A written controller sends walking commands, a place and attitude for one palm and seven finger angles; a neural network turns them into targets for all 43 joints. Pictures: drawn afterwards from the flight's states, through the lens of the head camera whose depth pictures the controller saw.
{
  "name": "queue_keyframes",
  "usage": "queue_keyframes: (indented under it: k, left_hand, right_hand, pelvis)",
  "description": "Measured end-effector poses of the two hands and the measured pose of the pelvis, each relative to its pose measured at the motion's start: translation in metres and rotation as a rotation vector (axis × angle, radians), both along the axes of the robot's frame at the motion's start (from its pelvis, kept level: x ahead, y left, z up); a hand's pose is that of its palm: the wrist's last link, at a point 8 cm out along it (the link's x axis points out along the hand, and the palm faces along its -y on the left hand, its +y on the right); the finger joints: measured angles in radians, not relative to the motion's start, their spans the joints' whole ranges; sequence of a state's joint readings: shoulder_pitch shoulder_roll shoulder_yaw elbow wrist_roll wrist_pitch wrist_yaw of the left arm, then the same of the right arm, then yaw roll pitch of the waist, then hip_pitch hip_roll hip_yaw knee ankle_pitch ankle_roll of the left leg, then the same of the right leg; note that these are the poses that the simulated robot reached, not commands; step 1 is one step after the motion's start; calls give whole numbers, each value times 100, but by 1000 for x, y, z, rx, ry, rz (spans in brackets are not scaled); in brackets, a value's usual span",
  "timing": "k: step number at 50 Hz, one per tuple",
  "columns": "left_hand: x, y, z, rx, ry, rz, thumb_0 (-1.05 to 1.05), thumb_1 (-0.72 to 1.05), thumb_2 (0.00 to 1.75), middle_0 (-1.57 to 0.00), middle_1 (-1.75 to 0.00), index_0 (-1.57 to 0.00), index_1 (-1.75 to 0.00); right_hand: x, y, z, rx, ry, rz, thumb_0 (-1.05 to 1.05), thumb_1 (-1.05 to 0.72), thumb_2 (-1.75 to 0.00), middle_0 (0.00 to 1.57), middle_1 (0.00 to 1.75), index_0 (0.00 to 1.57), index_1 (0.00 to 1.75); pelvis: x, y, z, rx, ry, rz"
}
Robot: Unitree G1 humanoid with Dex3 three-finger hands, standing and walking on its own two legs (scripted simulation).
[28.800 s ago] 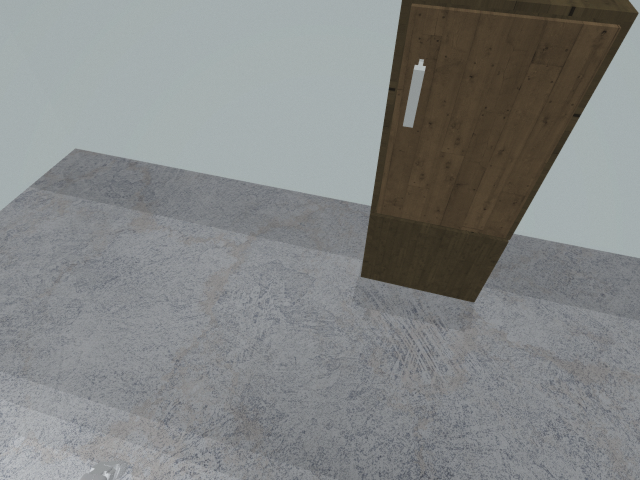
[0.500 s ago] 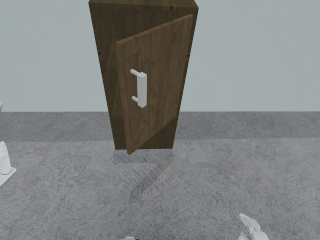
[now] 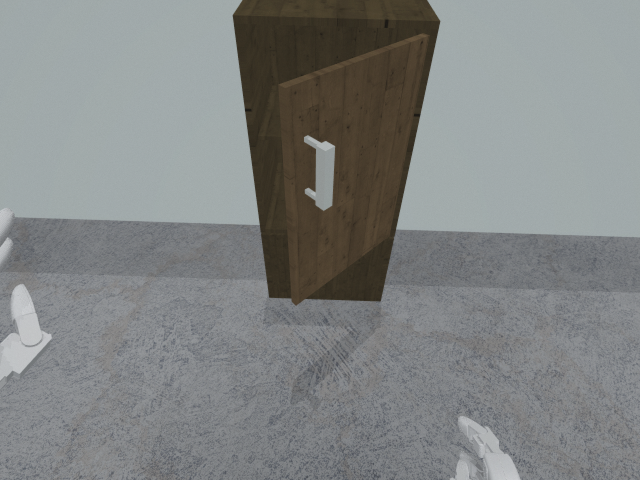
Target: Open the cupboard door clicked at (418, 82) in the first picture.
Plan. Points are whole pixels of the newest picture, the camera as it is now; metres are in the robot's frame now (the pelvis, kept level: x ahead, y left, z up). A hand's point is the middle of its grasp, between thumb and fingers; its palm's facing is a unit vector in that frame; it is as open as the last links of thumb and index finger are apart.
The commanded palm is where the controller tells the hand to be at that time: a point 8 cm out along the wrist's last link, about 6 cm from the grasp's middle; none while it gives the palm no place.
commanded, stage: let the arm hang, fingers relaxed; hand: left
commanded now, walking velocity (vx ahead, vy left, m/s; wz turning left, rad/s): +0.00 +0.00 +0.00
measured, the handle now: (316, 172) +0.64 +0.05 +0.05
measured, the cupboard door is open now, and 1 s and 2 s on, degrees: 45 45 45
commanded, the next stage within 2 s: look to check the result in 1.16 s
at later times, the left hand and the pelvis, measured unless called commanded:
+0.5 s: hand out of the picture +0.01 +0.18 -0.16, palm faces +0.09 -0.97 -0.22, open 7.0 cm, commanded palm none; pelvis -0.01 -0.01 +0.01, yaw +5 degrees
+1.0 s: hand out of the picture +0.00 +0.20 -0.16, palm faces +0.08 -0.97 -0.22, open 7.4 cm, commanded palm none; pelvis -0.01 +0.01 +0.01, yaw +4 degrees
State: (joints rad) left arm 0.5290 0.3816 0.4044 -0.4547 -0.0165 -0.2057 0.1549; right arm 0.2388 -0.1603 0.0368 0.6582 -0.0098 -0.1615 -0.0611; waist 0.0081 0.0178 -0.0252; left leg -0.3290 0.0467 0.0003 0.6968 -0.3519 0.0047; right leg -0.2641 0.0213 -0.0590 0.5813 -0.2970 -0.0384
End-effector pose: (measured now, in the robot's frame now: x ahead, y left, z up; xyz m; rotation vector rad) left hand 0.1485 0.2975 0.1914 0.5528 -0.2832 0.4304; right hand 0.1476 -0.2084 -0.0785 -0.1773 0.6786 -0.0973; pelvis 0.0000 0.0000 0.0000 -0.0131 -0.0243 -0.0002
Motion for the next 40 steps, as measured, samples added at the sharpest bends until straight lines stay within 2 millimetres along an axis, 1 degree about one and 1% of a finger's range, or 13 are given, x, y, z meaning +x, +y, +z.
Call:
queue_keyframes:
  k: [3,4,6,9,11,13,15,16,18,22,27,33,40]
  left_hand:
    - [3,6,-7,-36,3,16,1,88,90,-21,-30,-21,-30]
    - [7,9,-17,-36,29,13,1,89,90,-21,-30,-21,-30]
    - [22,18,-63,-108,206,25,0,89,90,-20,-30,-21,-30]
    - [27,13,-162,-303,603,78,0,90,90,-19,-30,-20,-30]
    - [11,-9,-222,-408,859,88,0,90,90,-19,-30,-19,-30]
    - [-16,-39,-270,-484,1071,69,1,91,90,-19,-30,-19,-30]
    - [-52,-70,-305,-545,1246,44,1,91,90,-19,-30,-19,-30]
    - [-71,-85,-317,-580,1330,35,1,91,90,-19,-30,-20,-30]
    - [-91,-86,-321,-656,1337,120,-3,98,89,-20,-30,-21,-30]
    - [-123,-75,-325,-668,1416,186,-5,101,89,-21,-30,-21,-30]
    - [-154,-61,-319,-662,1518,260,-2,96,89,-20,-30,-21,-30]
    - [-175,-51,-314,-652,1570,308,-1,93,90,-20,-30,-20,-30]
    - [-174,-50,-314,-658,1561,302,0,91,90,-20,-30,-20,-30]
  right_hand:
    - [3,-2,-3,-27,34,11,2,-90,-90,21,30,20,30]
    - [4,-4,-7,-31,40,26,2,-90,-90,21,30,20,30]
    - [3,-10,-20,-35,101,45,1,-90,-90,21,30,20,30]
    - [-7,-17,-36,-43,200,41,1,-90,-90,21,30,20,30]
    - [-20,-22,-41,-44,254,30,1,-91,-90,21,30,20,30]
    - [-35,-29,-46,-40,309,10,1,-91,-90,21,30,20,30]
    - [-52,-36,-52,-28,371,-23,1,-91,-90,21,30,20,30]
    - [-62,-39,-53,-27,411,-38,1,-91,-90,21,30,20,30]
    - [-83,-42,-53,-38,504,-48,1,-91,-90,20,30,20,30]
    - [-123,-43,-53,-55,662,-59,1,-91,-90,20,30,20,30]
    - [-156,-33,-54,-29,765,-69,1,-91,-90,20,30,20,30]
    - [-169,-17,-57,10,794,-67,1,-91,-90,20,30,20,30]
    - [-157,-6,-59,24,756,-58,1,-91,-90,20,30,20,30]
  pelvis:
    - [4,5,0,-7,-3,11]
    - [4,8,-3,-14,6,22]
    - [3,12,-7,-1,20,35]
    - [0,13,-8,24,33,54]
    - [-2,9,-7,38,30,55]
    - [-4,3,-7,51,22,46]
    - [-5,-3,-9,58,13,39]
    - [-5,-5,-7,48,7,46]
    - [-6,-8,-2,24,4,69]
    - [-5,-10,4,6,-6,83]
    - [-6,-7,11,6,-7,80]
    - [-8,-2,14,10,-9,77]
    - [-9,4,15,13,-12,74]
